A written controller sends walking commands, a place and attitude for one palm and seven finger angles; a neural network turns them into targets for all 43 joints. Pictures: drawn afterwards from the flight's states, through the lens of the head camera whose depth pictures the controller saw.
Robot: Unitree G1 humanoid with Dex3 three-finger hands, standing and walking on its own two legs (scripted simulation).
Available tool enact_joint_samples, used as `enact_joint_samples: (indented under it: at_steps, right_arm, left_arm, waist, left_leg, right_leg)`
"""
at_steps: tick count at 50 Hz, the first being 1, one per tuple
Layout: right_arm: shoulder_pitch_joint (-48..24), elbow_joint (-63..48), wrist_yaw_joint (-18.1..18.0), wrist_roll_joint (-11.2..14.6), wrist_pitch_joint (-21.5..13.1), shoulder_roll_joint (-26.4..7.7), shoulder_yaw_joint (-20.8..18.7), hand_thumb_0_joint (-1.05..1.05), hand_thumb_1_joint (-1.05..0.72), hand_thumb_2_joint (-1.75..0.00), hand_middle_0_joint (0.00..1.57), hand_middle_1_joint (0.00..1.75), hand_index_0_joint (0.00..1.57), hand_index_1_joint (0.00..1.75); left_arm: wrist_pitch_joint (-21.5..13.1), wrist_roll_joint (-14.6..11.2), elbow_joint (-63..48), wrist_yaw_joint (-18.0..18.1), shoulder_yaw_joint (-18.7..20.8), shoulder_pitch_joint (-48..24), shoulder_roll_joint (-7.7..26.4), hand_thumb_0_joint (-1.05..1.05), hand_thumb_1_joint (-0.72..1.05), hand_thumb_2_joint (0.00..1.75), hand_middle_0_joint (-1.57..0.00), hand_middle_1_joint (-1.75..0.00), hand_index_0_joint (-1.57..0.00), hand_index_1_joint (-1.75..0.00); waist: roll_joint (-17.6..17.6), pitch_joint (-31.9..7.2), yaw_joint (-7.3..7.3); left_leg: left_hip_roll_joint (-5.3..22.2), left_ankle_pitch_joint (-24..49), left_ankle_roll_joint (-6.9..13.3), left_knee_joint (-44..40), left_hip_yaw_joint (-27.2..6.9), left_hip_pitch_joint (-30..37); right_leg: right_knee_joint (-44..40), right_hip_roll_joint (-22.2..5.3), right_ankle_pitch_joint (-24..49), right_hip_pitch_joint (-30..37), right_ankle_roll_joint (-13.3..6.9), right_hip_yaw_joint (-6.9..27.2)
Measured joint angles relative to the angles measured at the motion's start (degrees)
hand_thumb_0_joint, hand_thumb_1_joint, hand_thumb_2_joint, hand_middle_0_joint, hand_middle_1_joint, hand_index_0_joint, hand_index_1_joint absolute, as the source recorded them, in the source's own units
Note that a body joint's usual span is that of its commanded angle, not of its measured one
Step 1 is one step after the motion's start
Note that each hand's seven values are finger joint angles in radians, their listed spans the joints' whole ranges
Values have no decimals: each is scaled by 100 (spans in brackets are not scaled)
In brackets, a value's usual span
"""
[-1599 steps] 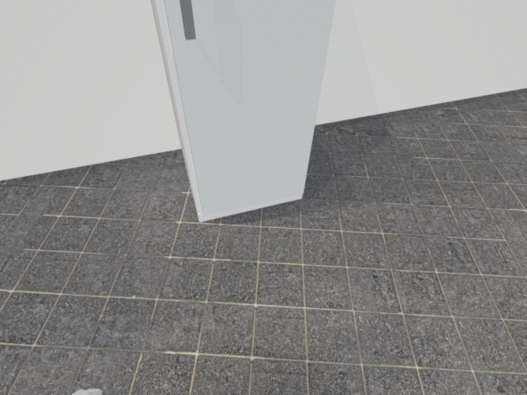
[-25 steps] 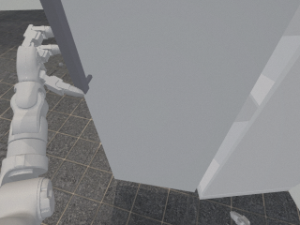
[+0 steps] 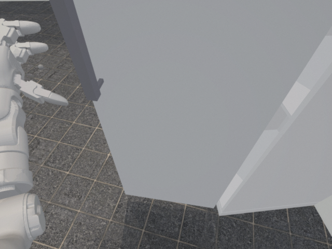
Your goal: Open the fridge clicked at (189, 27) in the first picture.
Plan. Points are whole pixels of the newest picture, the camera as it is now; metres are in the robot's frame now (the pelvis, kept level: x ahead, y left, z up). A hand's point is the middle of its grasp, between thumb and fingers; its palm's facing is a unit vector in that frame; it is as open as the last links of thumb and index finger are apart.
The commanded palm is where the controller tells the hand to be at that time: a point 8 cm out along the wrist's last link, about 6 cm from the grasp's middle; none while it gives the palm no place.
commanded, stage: slip the hand off the handle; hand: left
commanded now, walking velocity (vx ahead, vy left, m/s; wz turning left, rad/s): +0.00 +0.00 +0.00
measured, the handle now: (81, 38) +0.46 +0.19 +0.27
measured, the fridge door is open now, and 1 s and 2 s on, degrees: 75 75 75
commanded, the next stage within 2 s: draw the hand back to the body in 0.58 s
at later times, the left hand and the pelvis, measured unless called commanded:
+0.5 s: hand (18, 100) +0.32 +0.27 +0.23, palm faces +0.26 -0.95 -0.16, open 14.7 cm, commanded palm +0.29 +0.31 +0.23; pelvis -0.01 -0.01 +0.00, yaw +2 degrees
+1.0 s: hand (16, 124) +0.28 +0.26 +0.22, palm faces +0.04 -1.00 -0.05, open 14.7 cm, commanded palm +0.23 +0.31 +0.22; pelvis +0.00 -0.01 +0.00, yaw +1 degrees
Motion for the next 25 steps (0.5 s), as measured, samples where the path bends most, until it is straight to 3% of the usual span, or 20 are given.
enact_joint_samples:
  at_steps: [9,25]
  right_arm:
    - [-161,-134,-63,58,8,11,55,1,-90,-90,21,29,20,30]
    - [-901,-300,-224,120,-175,40,249,1,-90,-90,21,29,20,30]
  left_arm:
    - [356,-250,-999,-53,123,903,-266,-2,-55,20,-26,-115,-26,-116]
    - [627,-522,-1832,-171,-13,1534,-434,-2,-56,20,-26,-115,-26,-116]
  waist:
    - [38,-11,42]
    - [95,47,401]
  left_leg:
    - [-11,-29,13,-23,64,211]
    - [-29,72,-49,-49,-151,386]
  right_leg:
    - [15,-12,-24,166,21,68]
    - [18,-13,-30,423,-45,-141]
